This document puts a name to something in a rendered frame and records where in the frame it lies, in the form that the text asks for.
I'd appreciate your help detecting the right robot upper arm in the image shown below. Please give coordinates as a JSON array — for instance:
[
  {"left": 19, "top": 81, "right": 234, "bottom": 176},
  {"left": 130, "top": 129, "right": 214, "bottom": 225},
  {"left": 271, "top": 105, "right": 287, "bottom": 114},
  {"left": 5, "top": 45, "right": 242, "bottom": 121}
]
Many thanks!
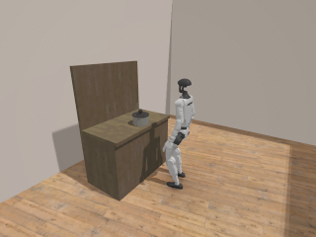
[{"left": 190, "top": 95, "right": 196, "bottom": 117}]

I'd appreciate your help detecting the lid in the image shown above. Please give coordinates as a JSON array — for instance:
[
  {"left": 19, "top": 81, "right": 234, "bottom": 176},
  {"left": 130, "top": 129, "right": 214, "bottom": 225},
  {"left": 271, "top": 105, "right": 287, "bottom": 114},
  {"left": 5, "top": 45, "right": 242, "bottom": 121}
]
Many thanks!
[{"left": 132, "top": 112, "right": 149, "bottom": 118}]

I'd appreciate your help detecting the robot left forearm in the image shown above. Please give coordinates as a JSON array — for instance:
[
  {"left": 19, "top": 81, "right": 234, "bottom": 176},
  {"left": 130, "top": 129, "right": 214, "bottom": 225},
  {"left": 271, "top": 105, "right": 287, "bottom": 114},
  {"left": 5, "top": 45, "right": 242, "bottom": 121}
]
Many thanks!
[{"left": 169, "top": 119, "right": 182, "bottom": 142}]

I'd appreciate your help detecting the humanoid robot head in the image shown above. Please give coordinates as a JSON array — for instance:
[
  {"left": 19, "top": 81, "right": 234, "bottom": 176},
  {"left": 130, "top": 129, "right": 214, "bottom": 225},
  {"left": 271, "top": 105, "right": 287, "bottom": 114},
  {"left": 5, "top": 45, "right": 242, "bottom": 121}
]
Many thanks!
[{"left": 178, "top": 78, "right": 192, "bottom": 100}]

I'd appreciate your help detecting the table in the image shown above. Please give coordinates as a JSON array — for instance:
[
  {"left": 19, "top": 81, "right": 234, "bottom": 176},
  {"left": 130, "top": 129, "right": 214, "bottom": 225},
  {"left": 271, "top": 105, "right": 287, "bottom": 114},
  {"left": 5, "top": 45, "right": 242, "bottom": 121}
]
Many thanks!
[{"left": 69, "top": 60, "right": 170, "bottom": 201}]

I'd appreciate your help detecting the robot right forearm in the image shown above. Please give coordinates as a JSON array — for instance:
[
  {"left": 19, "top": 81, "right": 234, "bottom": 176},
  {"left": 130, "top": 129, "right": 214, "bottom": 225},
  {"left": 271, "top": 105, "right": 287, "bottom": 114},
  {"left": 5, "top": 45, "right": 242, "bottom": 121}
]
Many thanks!
[{"left": 187, "top": 116, "right": 194, "bottom": 128}]

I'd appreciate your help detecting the pot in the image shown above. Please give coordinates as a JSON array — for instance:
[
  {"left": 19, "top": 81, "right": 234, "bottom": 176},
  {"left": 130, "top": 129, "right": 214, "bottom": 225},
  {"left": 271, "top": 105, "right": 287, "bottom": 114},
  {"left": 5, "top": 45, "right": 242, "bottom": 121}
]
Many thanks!
[{"left": 132, "top": 117, "right": 149, "bottom": 126}]

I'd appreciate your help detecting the left robot shin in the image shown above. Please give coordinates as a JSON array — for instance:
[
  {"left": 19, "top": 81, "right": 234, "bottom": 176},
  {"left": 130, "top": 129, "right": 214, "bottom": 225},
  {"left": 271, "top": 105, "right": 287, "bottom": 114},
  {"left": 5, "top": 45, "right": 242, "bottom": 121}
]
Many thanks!
[{"left": 166, "top": 159, "right": 179, "bottom": 185}]

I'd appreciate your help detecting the robot left hand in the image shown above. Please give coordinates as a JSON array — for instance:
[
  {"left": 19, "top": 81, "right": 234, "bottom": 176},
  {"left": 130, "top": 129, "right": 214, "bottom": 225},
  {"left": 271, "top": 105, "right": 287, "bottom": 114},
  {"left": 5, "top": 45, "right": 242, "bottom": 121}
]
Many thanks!
[{"left": 162, "top": 140, "right": 173, "bottom": 155}]

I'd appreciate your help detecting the left robot upper arm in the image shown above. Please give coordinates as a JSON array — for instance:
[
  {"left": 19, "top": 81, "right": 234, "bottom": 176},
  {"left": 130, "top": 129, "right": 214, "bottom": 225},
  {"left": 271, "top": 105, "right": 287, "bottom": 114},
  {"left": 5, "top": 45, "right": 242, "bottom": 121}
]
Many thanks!
[{"left": 175, "top": 99, "right": 184, "bottom": 124}]

